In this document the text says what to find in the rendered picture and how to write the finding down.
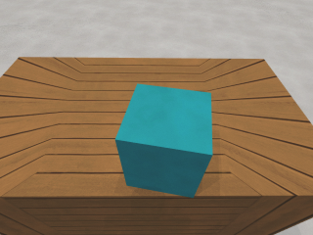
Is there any carton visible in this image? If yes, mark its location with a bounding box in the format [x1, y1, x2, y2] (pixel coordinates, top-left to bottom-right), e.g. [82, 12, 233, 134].
[114, 83, 213, 198]

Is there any pedestal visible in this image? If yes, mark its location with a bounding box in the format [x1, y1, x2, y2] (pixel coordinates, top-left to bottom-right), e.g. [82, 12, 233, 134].
[0, 57, 313, 235]

